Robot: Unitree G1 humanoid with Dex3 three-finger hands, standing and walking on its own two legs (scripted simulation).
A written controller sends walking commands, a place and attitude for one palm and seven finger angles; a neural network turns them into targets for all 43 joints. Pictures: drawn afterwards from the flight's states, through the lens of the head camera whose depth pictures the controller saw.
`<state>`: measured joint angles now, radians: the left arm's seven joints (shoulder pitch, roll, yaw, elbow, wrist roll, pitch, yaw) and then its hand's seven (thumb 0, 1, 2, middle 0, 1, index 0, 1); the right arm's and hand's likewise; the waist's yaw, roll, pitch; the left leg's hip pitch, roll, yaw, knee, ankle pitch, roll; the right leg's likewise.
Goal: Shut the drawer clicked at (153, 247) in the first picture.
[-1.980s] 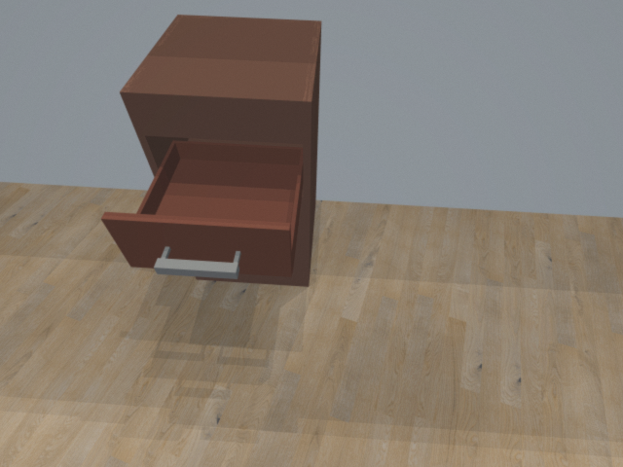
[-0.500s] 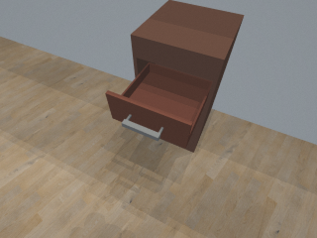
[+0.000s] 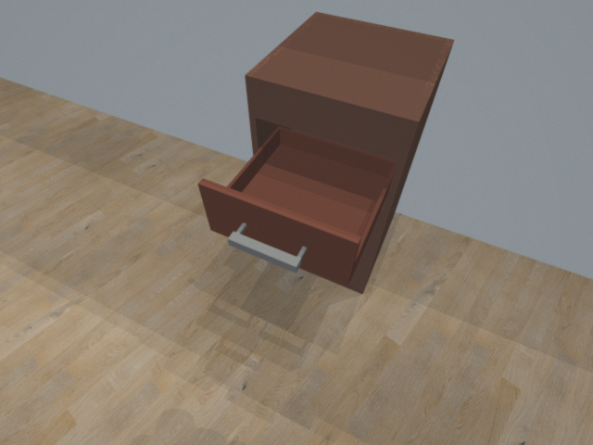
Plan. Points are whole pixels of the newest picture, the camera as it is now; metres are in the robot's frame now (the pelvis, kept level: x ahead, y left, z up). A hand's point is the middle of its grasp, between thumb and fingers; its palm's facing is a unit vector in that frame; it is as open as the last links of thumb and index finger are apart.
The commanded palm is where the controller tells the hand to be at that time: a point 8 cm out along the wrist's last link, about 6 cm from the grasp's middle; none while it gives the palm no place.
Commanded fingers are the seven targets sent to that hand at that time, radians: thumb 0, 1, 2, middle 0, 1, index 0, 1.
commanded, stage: look at it before walking up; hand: left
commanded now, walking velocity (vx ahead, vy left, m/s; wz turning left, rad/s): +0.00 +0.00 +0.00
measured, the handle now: (268, 244) +0.55 +0.09 -0.20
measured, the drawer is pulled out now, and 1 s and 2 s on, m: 0.28 0.28 0.28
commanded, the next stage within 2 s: turn to face it in 0.36 s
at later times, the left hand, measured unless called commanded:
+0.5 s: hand out of the picture -0.02 +0.17 -0.18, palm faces +0.04 -0.98 -0.18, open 7.4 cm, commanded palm none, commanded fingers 0.00 0.90 0.90 -0.20 -0.30 -0.20 -0.30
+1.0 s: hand out of the picture +0.05 +0.16 -0.17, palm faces -0.14 -0.95 -0.29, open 7.4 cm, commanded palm none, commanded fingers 0.00 0.90 0.90 -0.20 -0.30 -0.20 -0.30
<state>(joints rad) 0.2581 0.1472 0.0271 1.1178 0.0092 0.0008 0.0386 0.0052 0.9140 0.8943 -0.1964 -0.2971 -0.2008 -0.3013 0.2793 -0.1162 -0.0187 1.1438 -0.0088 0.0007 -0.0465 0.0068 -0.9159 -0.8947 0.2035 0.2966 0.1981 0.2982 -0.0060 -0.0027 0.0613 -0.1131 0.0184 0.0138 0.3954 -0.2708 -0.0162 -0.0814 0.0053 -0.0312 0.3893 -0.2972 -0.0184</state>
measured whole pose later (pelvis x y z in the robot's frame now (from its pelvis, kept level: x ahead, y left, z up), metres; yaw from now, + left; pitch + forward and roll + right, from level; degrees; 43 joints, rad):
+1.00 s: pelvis -0.03 -0.04 +0.00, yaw -13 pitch +1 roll +3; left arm 0.21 0.19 0.09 0.98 0.03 0.03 0.02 0.00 0.90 0.89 -0.20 -0.30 -0.20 -0.30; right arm 0.12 -0.20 -0.08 1.01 -0.01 0.06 -0.04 0.00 -0.91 -0.89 0.20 0.30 0.20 0.30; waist 0.03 -0.01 0.14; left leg -0.45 0.02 0.01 1.08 -0.44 -0.05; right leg -0.24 0.06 0.04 0.48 -0.26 -0.09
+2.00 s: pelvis +0.13 -0.05 -0.01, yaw -17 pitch +0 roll +1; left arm 0.17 0.18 0.07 1.02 0.01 0.03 0.04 0.00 0.92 0.89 -0.20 -0.30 -0.20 -0.30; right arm 0.26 -0.14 -0.04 1.05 -0.02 0.01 -0.03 0.00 -0.91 -0.90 0.20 0.30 0.19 0.30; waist -0.01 -0.03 0.10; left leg -0.31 0.03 0.03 0.58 -0.26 -0.02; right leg -0.21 -0.03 -0.05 0.61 -0.41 -0.01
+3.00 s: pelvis +0.11 +0.00 -0.01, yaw -20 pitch -1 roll +0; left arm 0.29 0.20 0.00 1.01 0.02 0.02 0.03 0.01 0.90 0.89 -0.20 -0.30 -0.20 -0.30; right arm 0.28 -0.18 -0.02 1.03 -0.01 0.02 0.00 0.00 -0.91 -0.89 0.20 0.30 0.20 0.30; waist -0.01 -0.01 0.05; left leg -0.25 -0.03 0.06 0.48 -0.22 0.06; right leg -0.19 -0.06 0.00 0.47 -0.26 0.05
